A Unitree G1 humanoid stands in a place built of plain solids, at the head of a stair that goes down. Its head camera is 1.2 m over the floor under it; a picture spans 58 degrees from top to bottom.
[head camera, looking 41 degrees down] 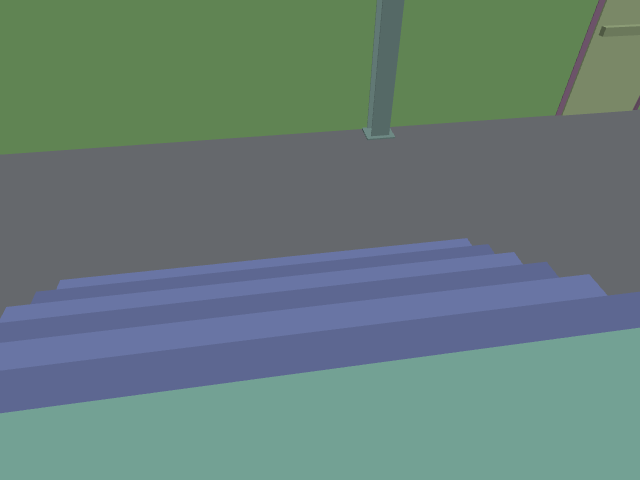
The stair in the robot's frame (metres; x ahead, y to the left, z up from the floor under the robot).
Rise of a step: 0.18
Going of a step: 0.28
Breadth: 3.10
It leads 9 degrees to the left of straight ahead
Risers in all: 7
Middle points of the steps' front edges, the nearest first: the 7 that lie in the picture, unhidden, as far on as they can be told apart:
0.74 0.10 0.00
1.02 0.14 -0.18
1.30 0.18 -0.35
1.57 0.22 -0.53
1.85 0.26 -0.71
2.13 0.31 -0.89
2.41 0.35 -1.07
